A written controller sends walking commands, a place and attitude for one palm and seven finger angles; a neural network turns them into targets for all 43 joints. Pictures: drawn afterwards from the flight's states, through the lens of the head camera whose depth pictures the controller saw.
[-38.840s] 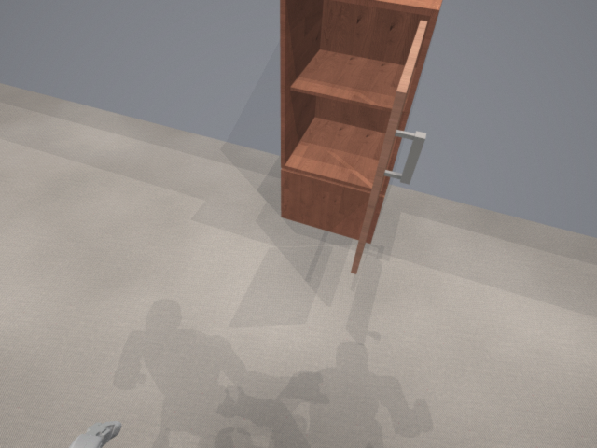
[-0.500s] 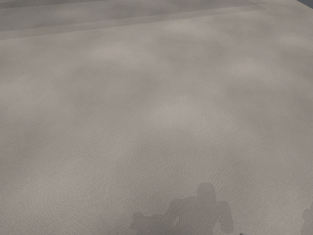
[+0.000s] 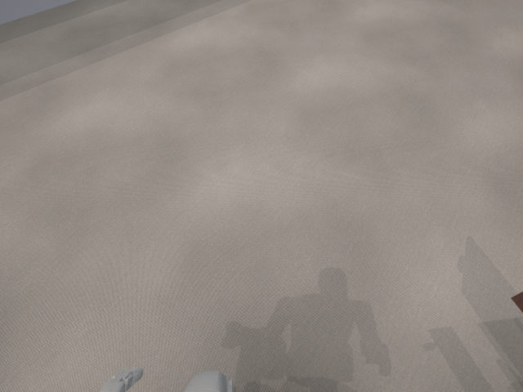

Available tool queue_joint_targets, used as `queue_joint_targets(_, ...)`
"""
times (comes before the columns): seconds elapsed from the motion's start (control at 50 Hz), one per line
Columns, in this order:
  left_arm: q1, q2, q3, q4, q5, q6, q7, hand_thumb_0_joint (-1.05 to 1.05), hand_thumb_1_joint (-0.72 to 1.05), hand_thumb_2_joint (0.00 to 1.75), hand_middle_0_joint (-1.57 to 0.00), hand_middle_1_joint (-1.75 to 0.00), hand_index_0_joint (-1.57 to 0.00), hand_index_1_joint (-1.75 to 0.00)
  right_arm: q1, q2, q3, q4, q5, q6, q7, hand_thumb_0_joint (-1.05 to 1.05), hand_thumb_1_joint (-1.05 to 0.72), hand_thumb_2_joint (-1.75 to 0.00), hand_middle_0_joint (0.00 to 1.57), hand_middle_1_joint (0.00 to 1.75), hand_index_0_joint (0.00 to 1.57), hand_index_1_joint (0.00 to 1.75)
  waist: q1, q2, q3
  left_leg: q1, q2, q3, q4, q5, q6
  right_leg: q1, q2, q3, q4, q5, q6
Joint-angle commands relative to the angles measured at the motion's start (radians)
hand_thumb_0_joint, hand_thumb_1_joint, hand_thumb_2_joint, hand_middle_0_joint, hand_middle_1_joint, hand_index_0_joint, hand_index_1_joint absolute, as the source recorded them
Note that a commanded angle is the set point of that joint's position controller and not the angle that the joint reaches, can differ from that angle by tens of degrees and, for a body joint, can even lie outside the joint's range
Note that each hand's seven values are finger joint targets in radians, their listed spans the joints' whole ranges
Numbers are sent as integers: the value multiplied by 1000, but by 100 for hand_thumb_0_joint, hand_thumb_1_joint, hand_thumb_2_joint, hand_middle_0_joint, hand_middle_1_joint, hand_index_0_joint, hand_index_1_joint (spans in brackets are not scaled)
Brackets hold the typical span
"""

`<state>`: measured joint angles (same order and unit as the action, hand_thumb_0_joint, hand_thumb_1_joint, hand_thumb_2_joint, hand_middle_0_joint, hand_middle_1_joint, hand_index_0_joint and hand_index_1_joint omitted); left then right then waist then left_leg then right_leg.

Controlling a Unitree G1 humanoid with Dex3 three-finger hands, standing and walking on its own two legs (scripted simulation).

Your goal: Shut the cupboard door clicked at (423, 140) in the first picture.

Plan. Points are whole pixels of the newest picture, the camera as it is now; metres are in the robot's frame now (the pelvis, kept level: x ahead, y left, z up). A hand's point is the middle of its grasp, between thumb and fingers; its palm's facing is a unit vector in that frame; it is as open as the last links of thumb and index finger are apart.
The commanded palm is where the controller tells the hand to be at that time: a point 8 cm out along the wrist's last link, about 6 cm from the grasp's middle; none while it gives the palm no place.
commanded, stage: turn to face it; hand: left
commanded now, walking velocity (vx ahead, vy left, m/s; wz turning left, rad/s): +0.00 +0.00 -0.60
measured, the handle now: out of the picture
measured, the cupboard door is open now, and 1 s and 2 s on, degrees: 67 67 67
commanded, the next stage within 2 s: take the last steps up to it in 1.92 s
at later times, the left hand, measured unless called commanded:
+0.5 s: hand (137, 375) +0.16 +0.24 -0.16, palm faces -0.24 -0.95 -0.19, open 7.4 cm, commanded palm none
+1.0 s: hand (213, 343) +0.21 +0.11 -0.15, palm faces -0.55 -0.80 -0.24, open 7.3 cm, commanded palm none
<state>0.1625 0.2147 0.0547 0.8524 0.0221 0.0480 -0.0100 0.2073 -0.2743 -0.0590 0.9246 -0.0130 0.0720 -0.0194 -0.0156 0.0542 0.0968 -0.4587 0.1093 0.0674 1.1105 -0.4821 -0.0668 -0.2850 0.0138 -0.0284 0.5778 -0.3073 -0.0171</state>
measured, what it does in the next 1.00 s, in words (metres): steps on the spot, turning right: left foot, then right foot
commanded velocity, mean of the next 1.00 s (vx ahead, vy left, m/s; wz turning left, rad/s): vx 0.00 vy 0.00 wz -0.60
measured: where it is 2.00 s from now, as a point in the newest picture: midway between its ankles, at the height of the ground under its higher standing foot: outside the picture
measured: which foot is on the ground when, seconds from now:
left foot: up 0.00-0.24, down 0.26-0.76, up 0.78-1.00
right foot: down 0.00-0.26, up 0.28-0.74, down 0.76-1.00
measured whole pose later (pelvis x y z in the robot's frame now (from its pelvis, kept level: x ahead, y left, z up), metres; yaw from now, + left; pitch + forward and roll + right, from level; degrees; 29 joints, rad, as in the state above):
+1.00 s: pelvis +0.02 +0.00 +0.01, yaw -34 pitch +2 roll +0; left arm 0.17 0.21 0.04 0.87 0.02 0.03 0.00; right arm 0.18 -0.24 -0.05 0.90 -0.01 0.06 -0.01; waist -0.02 0.01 0.08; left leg -0.53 0.10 0.02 1.09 -0.37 -0.10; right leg -0.25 0.04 0.02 0.47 -0.26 -0.04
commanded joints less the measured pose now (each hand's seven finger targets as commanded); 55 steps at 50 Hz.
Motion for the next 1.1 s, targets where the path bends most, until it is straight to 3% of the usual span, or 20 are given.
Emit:
queue_joint_targets(0.0,7,197,51,-70,-2,-29,21,0,90,90,-20,-30,-20,-30,-31,-72,-15,-109,-4,-38,2,0,-90,-90,20,30,20,30,13,-205,-144,-108,-6,-62,13,92,-22,147,-240,253,-220,460,-156)
queue_joint_targets(0.14,59,225,63,-46,9,-22,15,0,90,90,-20,-30,-20,-30,-67,-45,-8,-138,7,-50,-3,0,-90,-90,20,30,20,30,43,-194,-163,11,-69,-42,-309,45,-13,139,-236,364,-178,466,-176)
queue_joint_targets(0.2,1,216,62,-53,-2,-14,15,0,90,90,-20,-30,-20,-30,36,-55,-7,-108,12,-64,-13,0,-90,-90,20,30,20,30,-15,-194,-181,221,-85,-42,-594,216,-3,31,-185,363,-96,439,-109)
queue_joint_targets(0.22,-5,179,53,-60,-11,-9,12,0,90,90,-20,-30,-20,-30,66,-97,-12,-96,8,-74,-16,0,-90,-90,20,30,20,30,-27,-96,-193,367,-18,-94,-729,284,16,-86,-108,303,-27,305,-51)
queue_joint_targets(0.24,23,114,41,-76,-19,-6,4,0,90,90,-20,-30,-20,-30,87,-192,-30,-100,-4,-82,-17,0,-90,-90,20,30,20,30,-28,188,-214,469,226,-335,-808,402,93,-247,37,163,172,-66,18)
queue_joint_targets(0.26,7,123,39,-88,-13,-4,0,0,90,90,-20,-30,-20,-30,104,-235,-33,-111,-12,-75,-24,0,-90,-90,20,30,20,30,-38,263,-188,414,376,-429,-819,517,197,-285,39,76,398,-334,45)
queue_joint_targets(0.28,13,144,48,-83,-3,0,-4,0,90,90,-20,-30,-20,-30,76,-210,-23,-125,-19,-70,-22,0,-90,-90,20,30,20,30,-27,162,-162,318,368,-389,-819,463,231,-254,0,105,529,-305,44)
queue_joint_targets(0.32,12,156,65,-49,7,11,-17,0,90,90,-20,-30,-20,-30,-17,-148,-5,-146,-19,-78,-30,0,-90,-90,20,30,20,30,16,169,-78,246,270,-256,-825,508,188,-284,-23,96,638,-189,65)
queue_joint_targets(0.38,20,121,58,-41,3,18,-27,0,90,90,-20,-30,-20,-30,6,-121,0,-137,-18,-82,-33,0,-90,-90,20,30,20,30,18,111,-98,345,204,-95,-767,707,162,-307,-32,55,642,-113,84)
queue_joint_targets(0.5,-43,88,47,-64,-2,19,-31,0,90,90,-20,-30,-20,-30,109,-121,-15,-86,-13,-83,-29,0,-90,-90,20,30,20,30,-23,104,-163,491,236,-24,-725,818,184,-318,-56,6,520,-94,89)
queue_joint_targets(0.64,-76,81,34,-77,1,9,-31,0,90,90,-20,-30,-20,-30,94,-151,-34,-60,-19,-73,-10,0,-90,-90,20,30,20,30,-31,170,-134,392,274,45,-671,742,179,-121,-34,-74,198,-116,48)
queue_joint_targets(0.7,37,114,44,-48,0,-3,-25,0,90,90,-20,-30,-20,-30,47,-164,-38,-64,-11,-70,-5,0,-90,-90,20,30,20,30,46,95,-166,284,244,113,-514,634,102,107,-24,-77,-73,111,12)
queue_joint_targets(0.72,121,196,57,-23,8,-16,-15,0,90,90,-20,-30,-20,-30,51,-127,-33,-79,2,-68,3,0,-90,-90,20,30,20,30,86,-98,-213,142,172,171,-319,455,41,284,-153,87,-188,253,-39)
queue_joint_targets(0.74,174,303,79,-10,10,-29,3,0,90,90,-20,-30,-20,-30,-6,-41,-7,-134,1,-62,8,0,-90,-90,20,30,20,30,114,-373,-180,-134,-8,159,-59,-141,-15,333,-388,449,-232,601,-152)
queue_joint_targets(0.76,175,316,76,-5,-7,-22,17,0,90,90,-20,-30,-20,-30,-15,-76,-7,-137,2,-40,-5,0,-90,-90,20,30,20,30,108,-312,-172,-153,0,-3,68,-172,-4,247,-436,443,-251,560,-220)
queue_joint_targets(0.78,121,283,70,-25,-7,-18,21,0,90,90,-20,-30,-20,-30,-44,-62,-7,-142,0,-34,-3,0,-90,-90,20,30,20,30,87,-231,-100,-200,14,-54,102,-96,1,202,-385,382,-267,447,-213)
queue_joint_targets(0.8,57,252,68,-42,-4,-23,28,0,90,90,-20,-30,-20,-30,-33,-59,-10,-132,-2,-38,-6,0,-90,-90,20,30,20,30,55,-314,-99,-242,18,-64,110,-45,-6,206,-342,400,-275,398,-193)
queue_joint_targets(0.88,6,188,44,-57,-10,-40,24,0,90,90,-20,-30,-20,-30,17,-65,-11,-86,-6,-36,3,0,-90,-90,20,30,20,30,2,-187,-160,-126,4,-61,32,118,-32,186,-229,224,-213,568,-148)
queue_joint_targets(1.02,65,209,54,-36,1,-36,16,0,90,90,-20,-30,-20,-30,-72,-55,-9,-127,-1,-39,-1,0,-90,-90,20,30,20,30,37,-172,-144,-86,-42,-56,-164,80,-35,167,-229,339,-213,485,-184)
queue_joint_targets(1.08,42,226,65,-40,7,-29,17,0,90,90,-20,-30,-20,-30,-64,-46,-6,-139,7,-51,-4,0,-90,-90,20,30,20,30,28,-197,-155,22,-65,-54,-339,57,-21,121,-230,385,-173,503,-181)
